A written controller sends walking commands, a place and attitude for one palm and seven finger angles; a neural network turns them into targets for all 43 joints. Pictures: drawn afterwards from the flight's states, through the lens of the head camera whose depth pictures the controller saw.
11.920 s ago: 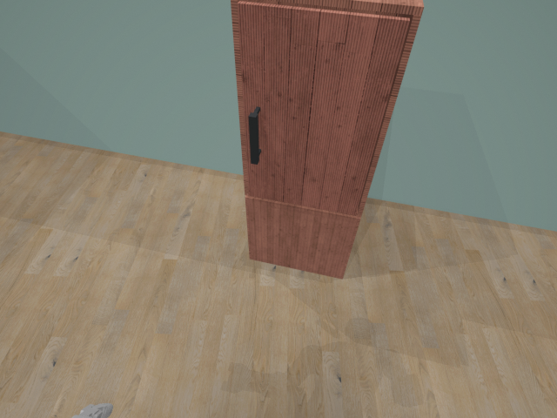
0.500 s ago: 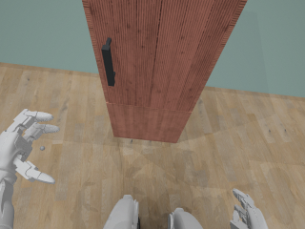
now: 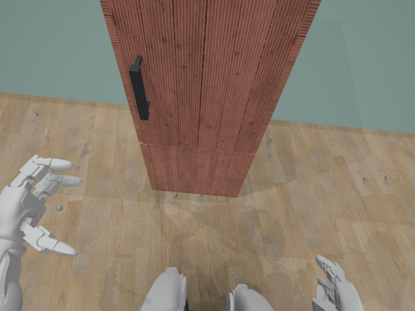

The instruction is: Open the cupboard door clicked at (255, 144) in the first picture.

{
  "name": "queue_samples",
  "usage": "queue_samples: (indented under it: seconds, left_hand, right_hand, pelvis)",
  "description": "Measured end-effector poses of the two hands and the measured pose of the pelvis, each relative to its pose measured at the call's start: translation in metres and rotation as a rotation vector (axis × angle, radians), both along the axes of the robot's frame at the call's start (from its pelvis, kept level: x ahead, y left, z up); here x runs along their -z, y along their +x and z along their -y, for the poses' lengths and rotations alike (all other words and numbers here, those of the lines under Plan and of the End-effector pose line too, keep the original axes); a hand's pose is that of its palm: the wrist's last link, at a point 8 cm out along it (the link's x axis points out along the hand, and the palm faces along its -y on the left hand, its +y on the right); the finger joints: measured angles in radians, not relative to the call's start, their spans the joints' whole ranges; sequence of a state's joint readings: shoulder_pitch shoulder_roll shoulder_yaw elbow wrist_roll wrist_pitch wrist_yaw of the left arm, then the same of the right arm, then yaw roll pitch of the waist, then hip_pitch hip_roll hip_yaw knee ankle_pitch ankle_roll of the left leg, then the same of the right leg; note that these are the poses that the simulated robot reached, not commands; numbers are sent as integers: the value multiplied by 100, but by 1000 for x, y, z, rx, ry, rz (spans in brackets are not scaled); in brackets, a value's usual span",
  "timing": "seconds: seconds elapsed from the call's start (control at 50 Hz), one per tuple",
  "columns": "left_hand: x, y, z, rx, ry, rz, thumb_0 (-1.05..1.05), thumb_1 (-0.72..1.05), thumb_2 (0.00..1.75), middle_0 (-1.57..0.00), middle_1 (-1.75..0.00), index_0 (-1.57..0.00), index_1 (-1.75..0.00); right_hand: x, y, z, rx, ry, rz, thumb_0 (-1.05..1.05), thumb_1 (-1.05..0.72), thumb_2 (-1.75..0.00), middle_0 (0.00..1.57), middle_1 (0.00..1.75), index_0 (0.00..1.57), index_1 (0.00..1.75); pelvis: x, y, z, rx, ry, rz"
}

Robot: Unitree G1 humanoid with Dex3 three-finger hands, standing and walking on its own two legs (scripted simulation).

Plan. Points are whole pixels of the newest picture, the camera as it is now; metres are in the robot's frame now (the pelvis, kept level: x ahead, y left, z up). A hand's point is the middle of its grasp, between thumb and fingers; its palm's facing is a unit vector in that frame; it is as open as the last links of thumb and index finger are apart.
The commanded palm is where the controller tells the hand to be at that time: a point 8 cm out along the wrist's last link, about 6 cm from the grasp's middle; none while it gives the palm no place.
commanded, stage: move the hooked fingers beside the handle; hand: left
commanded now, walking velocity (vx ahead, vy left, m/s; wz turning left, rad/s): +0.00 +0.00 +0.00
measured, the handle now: (141, 89) +0.59 +0.20 +0.02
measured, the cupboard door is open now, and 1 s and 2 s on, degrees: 0 0 0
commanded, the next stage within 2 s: none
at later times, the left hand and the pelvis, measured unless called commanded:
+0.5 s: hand (80, 163) +0.37 +0.27 +0.03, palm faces -0.03 -1.00 -0.04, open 14.0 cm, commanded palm +0.35 +0.32 +0.03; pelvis +0.01 +0.00 -0.01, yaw -1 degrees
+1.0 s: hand (91, 133) +0.45 +0.27 +0.03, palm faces -0.01 -1.00 -0.03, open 14.0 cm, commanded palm +0.43 +0.31 +0.03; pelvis +0.01 +0.01 -0.01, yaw -2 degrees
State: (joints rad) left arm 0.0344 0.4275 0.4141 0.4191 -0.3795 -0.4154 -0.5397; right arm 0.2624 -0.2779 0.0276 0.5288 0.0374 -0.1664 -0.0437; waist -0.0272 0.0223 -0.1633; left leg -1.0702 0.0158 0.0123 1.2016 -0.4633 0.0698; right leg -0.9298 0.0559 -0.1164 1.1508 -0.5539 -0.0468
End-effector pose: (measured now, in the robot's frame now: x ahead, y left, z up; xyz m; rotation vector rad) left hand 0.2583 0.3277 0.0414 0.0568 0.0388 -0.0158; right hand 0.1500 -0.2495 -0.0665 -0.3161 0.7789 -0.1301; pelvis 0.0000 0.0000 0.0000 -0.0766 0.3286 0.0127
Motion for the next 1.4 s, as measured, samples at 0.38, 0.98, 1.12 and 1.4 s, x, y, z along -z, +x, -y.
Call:
queue_samples:
  seconds: [0.38,0.98,1.12,1.4]
  left_hand:
    - [4,71,5,34,-12,10,-1,-50,30,-30,-120,-30,-120]
    - [13,165,0,-4,-34,-8,-1,-49,30,-30,-120,-30,-120]
    - [10,180,4,6,-27,29,-1,-49,30,-30,-120,-30,-120]
    - [9,226,11,-9,-34,35,-1,-50,30,-30,-120,-30,-120]
  right_hand:
    - [18,-15,15,42,-27,-90,2,-91,-90,21,30,21,30]
    - [30,-81,12,160,-54,-361,1,-91,-90,21,30,21,30]
    - [35,-97,11,172,-62,-426,1,-91,-90,21,30,21,30]
    - [43,-136,16,222,-90,-533,1,-91,-90,21,30,21,30]
  pelvis:
    - [10,3,5,10,-3,-36]
    - [13,8,-12,31,-16,-99]
    - [16,4,-13,27,-23,-108]
    - [29,-4,-10,35,-34,-153]
